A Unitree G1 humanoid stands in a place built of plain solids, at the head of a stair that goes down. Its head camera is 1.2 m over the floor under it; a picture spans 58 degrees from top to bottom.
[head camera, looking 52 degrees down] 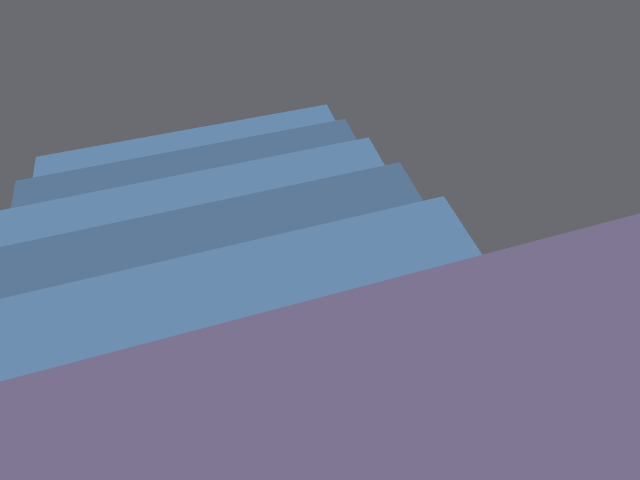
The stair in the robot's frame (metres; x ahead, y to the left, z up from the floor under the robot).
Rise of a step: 0.16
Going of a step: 0.41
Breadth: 2.10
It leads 17 degrees to the left of straight ahead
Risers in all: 6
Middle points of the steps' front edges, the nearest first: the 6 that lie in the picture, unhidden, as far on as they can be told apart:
0.60 0.35 0.00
1.00 0.47 -0.16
1.40 0.59 -0.32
1.79 0.71 -0.47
2.19 0.83 -0.63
2.59 0.95 -0.79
